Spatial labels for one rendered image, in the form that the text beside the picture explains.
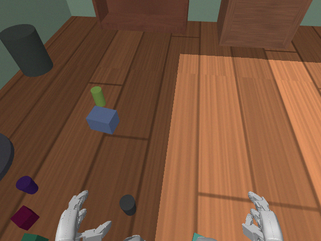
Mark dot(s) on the bookshelf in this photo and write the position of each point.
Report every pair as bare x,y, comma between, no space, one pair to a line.
161,16

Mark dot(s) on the left robot hand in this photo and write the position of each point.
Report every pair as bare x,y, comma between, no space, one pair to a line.
72,217

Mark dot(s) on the right robot hand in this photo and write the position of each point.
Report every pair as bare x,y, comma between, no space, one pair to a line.
268,224

